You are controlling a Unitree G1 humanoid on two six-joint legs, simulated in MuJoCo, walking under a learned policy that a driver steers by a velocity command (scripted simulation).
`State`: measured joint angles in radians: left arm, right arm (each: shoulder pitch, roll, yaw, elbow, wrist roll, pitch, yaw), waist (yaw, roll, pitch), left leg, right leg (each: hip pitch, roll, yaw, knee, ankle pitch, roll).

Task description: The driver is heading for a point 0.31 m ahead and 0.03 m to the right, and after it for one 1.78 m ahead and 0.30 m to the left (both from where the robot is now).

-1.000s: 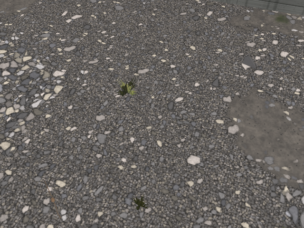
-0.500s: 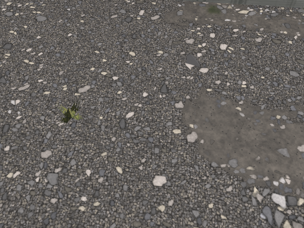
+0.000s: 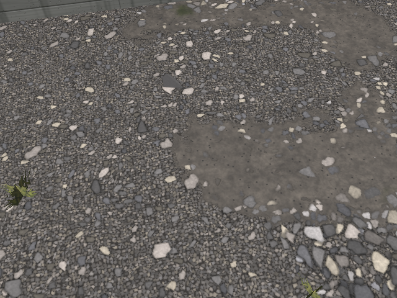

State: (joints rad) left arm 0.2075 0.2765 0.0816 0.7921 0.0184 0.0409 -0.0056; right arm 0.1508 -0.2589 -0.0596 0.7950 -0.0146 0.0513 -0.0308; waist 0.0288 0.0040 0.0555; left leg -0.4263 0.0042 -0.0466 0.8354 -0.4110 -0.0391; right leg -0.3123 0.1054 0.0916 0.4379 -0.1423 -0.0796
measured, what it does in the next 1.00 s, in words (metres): walks ahead, turning right: left foot, then right foot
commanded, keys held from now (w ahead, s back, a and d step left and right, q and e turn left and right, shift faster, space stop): e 0.40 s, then no key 0.02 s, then w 0.40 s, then w+q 0.18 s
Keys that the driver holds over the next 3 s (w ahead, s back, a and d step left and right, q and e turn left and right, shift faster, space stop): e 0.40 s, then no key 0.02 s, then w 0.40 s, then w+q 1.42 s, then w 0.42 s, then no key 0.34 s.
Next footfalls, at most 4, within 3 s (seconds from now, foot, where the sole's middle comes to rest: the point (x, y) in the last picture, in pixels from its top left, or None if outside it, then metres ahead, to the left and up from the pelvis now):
0.12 left None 0.05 0.12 -0.78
0.56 right None -0.03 -0.08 -0.78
1.04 left None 0.35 -0.02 -0.78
1.58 right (281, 241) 0.65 -0.22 -0.78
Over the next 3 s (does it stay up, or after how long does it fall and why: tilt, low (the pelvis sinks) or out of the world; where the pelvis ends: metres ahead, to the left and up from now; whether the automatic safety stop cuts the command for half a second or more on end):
stays up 1.15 0.09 0.01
